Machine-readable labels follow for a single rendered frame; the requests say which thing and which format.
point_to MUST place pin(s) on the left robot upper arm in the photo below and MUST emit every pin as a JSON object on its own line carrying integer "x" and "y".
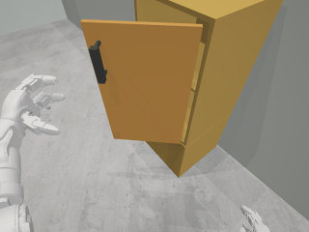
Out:
{"x": 16, "y": 218}

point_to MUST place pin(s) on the left robot forearm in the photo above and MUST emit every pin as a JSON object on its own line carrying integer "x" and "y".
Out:
{"x": 11, "y": 190}

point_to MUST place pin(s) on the cupboard door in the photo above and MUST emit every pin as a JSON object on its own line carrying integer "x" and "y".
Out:
{"x": 150, "y": 68}

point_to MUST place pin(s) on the right robot hand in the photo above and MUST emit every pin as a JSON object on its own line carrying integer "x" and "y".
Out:
{"x": 255, "y": 221}

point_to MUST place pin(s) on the handle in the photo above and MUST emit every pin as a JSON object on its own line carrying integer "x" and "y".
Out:
{"x": 97, "y": 63}

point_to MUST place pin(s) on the left robot hand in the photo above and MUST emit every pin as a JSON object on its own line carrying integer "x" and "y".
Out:
{"x": 17, "y": 104}

